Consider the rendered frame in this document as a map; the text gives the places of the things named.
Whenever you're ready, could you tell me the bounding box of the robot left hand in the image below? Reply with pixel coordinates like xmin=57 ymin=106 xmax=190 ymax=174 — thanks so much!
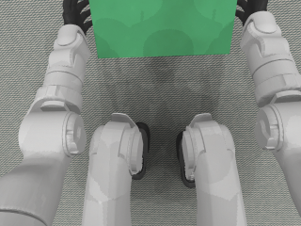
xmin=62 ymin=0 xmax=93 ymax=36

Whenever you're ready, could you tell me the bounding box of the right robot forearm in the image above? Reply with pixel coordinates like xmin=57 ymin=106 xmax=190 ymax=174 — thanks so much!
xmin=240 ymin=10 xmax=301 ymax=108

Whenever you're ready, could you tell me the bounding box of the right robot upper arm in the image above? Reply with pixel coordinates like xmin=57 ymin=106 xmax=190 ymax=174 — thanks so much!
xmin=254 ymin=101 xmax=301 ymax=217

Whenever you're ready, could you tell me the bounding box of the carton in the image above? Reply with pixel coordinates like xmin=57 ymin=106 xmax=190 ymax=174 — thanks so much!
xmin=88 ymin=0 xmax=238 ymax=58

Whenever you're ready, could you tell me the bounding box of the left robot upper arm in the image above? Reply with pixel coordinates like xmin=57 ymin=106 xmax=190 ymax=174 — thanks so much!
xmin=0 ymin=111 xmax=87 ymax=226

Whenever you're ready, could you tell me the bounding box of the robot right hand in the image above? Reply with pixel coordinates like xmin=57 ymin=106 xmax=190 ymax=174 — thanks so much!
xmin=235 ymin=0 xmax=268 ymax=26

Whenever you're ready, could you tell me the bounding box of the robot left foot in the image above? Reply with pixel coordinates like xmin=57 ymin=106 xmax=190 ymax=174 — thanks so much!
xmin=131 ymin=122 xmax=151 ymax=180

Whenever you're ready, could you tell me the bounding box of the robot left shin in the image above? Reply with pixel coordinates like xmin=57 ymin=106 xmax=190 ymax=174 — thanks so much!
xmin=88 ymin=113 xmax=143 ymax=175

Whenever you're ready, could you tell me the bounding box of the left robot forearm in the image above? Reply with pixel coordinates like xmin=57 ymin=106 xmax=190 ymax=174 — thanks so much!
xmin=18 ymin=24 xmax=91 ymax=152

